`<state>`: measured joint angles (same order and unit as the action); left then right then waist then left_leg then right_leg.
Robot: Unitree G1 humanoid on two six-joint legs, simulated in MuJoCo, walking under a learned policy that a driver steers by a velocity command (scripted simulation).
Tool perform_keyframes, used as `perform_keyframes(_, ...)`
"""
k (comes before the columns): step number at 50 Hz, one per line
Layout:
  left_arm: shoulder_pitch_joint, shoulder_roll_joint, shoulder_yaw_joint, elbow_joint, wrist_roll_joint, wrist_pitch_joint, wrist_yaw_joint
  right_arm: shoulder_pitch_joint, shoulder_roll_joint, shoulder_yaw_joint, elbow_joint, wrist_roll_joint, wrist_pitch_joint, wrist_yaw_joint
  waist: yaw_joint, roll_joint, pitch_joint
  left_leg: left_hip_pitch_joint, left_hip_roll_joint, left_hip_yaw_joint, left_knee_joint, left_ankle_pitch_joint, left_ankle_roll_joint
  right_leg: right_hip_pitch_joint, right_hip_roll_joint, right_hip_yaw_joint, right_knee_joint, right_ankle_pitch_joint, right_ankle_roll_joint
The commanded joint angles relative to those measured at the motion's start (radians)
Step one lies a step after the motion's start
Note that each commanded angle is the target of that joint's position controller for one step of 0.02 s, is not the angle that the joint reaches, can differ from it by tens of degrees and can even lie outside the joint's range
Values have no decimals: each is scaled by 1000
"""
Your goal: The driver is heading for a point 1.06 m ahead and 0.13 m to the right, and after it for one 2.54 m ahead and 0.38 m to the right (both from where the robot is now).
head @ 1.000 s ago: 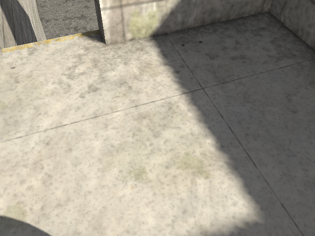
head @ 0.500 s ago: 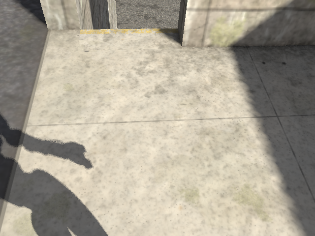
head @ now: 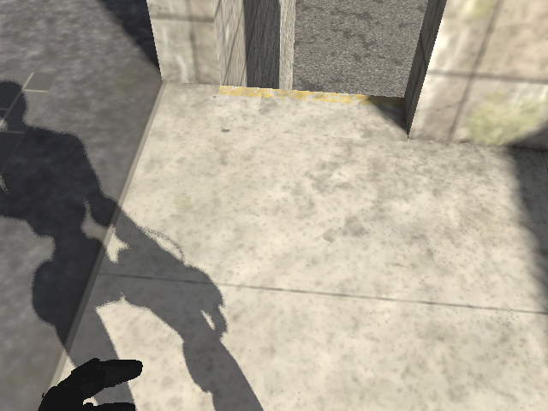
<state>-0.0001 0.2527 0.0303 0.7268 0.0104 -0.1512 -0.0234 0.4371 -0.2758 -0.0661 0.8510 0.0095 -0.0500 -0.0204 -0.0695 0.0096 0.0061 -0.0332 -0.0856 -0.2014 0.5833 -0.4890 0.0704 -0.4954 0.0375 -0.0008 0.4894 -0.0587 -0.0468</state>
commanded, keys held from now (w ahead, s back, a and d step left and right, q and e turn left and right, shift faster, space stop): w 0.74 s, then w+e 0.26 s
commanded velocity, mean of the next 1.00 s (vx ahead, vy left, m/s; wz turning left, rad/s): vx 0.50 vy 0.00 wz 0.02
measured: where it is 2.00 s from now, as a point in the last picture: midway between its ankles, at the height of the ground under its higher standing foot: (278, 228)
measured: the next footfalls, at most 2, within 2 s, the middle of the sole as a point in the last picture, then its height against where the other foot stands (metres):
left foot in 0.50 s outside the picture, level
right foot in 1.06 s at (294, 305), level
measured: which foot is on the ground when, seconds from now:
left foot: down 0.00-0.00, up 0.02-0.48, down 0.50-1.00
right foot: down 0.00-0.50, up 0.52-1.00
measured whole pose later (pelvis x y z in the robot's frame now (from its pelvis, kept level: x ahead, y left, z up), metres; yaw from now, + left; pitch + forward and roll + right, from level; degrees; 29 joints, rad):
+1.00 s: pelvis +0.54 +0.04 +0.01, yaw -3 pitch +3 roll +2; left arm 0.07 0.24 0.02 0.73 -0.02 -0.07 -0.06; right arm 0.37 -0.28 -0.05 0.88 0.00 -0.07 0.00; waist -0.08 -0.04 0.00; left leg 0.09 -0.03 0.12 0.23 -0.36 0.01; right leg -0.61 -0.05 -0.01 0.59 -0.02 -0.07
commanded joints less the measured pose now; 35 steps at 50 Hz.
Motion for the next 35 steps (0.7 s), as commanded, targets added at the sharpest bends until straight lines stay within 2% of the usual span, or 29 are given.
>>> perform_keyframes(1,465,223,81,70,-7,5,-1,168,2,25,-57,28,-31,16,145,-345,-431,-652,-26,-11,735,-69,-33,957,-454,824,-170,-288,-312)
perform_keyframes(2,387,147,62,54,-25,7,1,62,-101,3,-66,46,-36,15,155,-199,-248,-738,42,-35,808,-8,-20,813,-420,738,-208,-421,-255)
perform_keyframes(3,297,116,50,33,-23,15,5,-68,-125,1,-101,36,-38,14,145,-73,-127,-727,92,16,782,85,-14,638,-380,574,-226,-356,-212)
perform_keyframes(4,242,106,42,30,-14,19,2,-139,-108,2,-121,15,-41,14,116,-9,-39,-694,129,46,717,141,-14,477,-338,467,-262,-224,-203)
perform_keyframes(5,216,89,35,31,-4,17,0,-145,-97,-2,-126,0,-39,15,82,-24,-23,-645,170,57,651,179,-11,397,-298,393,-285,-143,-188)
perform_keyframes(6,210,83,33,38,0,17,-2,-122,-75,1,-122,1,-34,17,61,-48,-19,-602,187,73,613,196,-13,348,-267,338,-309,-97,-183)
perform_keyframes(8,238,98,36,60,-9,11,-5,-105,-36,11,-118,2,-27,17,52,-71,-16,-590,198,110,548,219,-25,311,-246,256,-342,6,-201)
perform_keyframes(10,268,134,45,78,-14,11,-1,-167,-29,18,-146,-8,-29,14,64,-65,3,-632,213,128,439,283,-44,312,-250,207,-365,85,-213)
perform_keyframes(12,295,149,47,90,-20,20,5,-239,-23,25,-168,-11,-36,16,86,-58,9,-641,214,143,303,394,-52,332,-235,158,-371,114,-199)
perform_keyframes(15,342,162,45,110,-30,34,10,-346,-11,31,-194,-3,-45,26,126,-69,24,-582,180,182,108,531,-56,337,-204,90,-357,111,-161)
perform_keyframes(18,403,173,43,137,-36,47,10,-434,-20,31,-226,9,-49,40,158,-80,44,-564,158,193,19,542,-52,394,-237,102,-332,72,-153)
perform_keyframes(20,414,180,44,148,-38,58,12,-468,-37,26,-249,13,-53,50,153,-87,53,-569,149,190,-27,482,-30,461,-273,121,-300,81,-140)
perform_keyframes(22,401,199,49,151,-37,70,17,-439,-62,16,-251,10,-59,57,117,-98,34,-500,128,203,-70,415,-2,504,-291,126,-238,170,-120)
perform_keyframes(23,380,204,48,148,-36,76,19,-363,-84,3,-232,6,-61,55,65,-97,-10,-383,100,229,-102,408,17,500,-268,98,-145,314,-101)
perform_keyframes(24,377,184,40,143,-30,79,21,-211,-132,-23,-186,2,-60,48,-2,-76,-106,-168,92,233,-108,418,48,446,-216,53,36,410,-75)
perform_keyframes(25,368,136,18,108,-6,75,24,-9,-217,-47,-152,-11,-56,36,-76,44,-265,139,290,14,-86,456,122,241,-153,-3,366,177,-33)
perform_keyframes(26,497,7,-19,97,-14,51,16,31,-291,-60,-135,-16,-49,41,-5,320,-372,434,492,-442,-197,296,279,-155,15,3,689,-460,21)
perform_keyframes(27,452,125,7,111,-38,32,11,36,-183,-36,-134,-4,-48,43,-40,212,-343,404,478,-510,-262,185,265,-274,-36,116,809,-507,10)
perform_keyframes(28,355,172,21,81,-54,23,8,-40,-145,-22,-145,0,-50,42,-26,154,-199,276,442,-354,-274,243,219,-322,-85,98,814,-412,-2)
perform_keyframes(29,304,160,20,73,-44,24,12,-115,-123,-13,-157,-3,-49,44,3,69,-135,142,396,-236,-293,345,194,-282,-129,75,770,-321,3)
perform_keyframes(30,280,148,24,68,-27,31,15,-166,-98,-6,-163,-8,-49,49,32,44,-82,32,357,-159,-326,423,182,-244,-153,69,710,-268,12)
perform_keyframes(31,296,133,26,69,-22,43,15,-190,-81,-1,-163,-15,-52,52,64,60,-67,-40,330,-107,-360,464,174,-185,-175,75,675,-231,17)
perform_keyframes(32,313,111,23,73,-23,55,14,-195,-81,-3,-157,-14,-57,54,81,69,-62,-83,317,-75,-389,490,178,-148,-177,69,652,-210,24)
perform_keyframes(33,319,94,21,74,-21,65,15,-190,-88,-6,-147,-10,-65,55,91,66,-55,-111,311,-42,-408,529,186,-137,-178,63,630,-195,32)
perform_keyframes(35,276,87,21,55,-14,76,20,-170,-110,-13,-124,-9,-71,49,94,48,-24,-132,306,10,-436,579,194,-173,-180,59,558,-127,48)
Velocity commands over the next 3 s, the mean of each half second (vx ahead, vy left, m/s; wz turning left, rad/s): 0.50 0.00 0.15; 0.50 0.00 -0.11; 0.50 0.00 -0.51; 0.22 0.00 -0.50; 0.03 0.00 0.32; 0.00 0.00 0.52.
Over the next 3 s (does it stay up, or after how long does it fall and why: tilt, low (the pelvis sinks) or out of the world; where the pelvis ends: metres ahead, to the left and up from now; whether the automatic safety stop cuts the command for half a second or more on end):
stays up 1.03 -0.07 0.02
